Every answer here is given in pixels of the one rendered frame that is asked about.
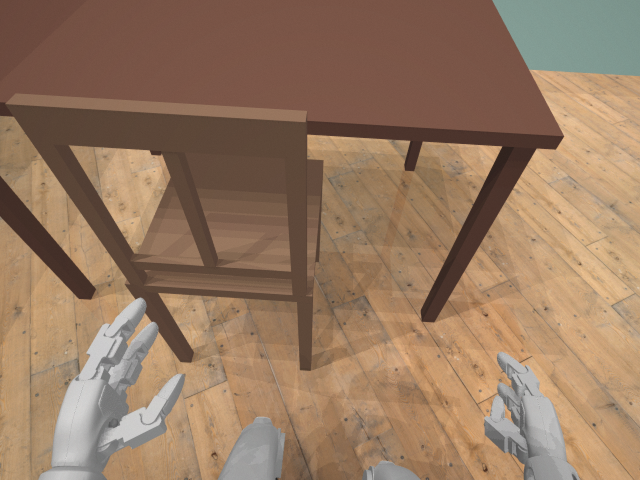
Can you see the right robot hand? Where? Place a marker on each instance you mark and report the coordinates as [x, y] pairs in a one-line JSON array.
[[533, 415]]

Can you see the table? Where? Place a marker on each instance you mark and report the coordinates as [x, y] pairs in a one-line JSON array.
[[445, 71]]

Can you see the left robot thigh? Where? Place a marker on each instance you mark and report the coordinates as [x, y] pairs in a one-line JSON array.
[[256, 455]]

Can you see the right robot forearm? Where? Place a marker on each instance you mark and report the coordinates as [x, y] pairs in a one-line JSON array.
[[548, 468]]

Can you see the robot left shin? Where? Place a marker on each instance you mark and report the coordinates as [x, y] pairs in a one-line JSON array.
[[263, 420]]

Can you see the left robot hand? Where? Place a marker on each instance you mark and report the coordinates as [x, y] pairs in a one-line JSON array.
[[82, 435]]

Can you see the chair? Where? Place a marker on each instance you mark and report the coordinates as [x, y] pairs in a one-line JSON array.
[[240, 216]]

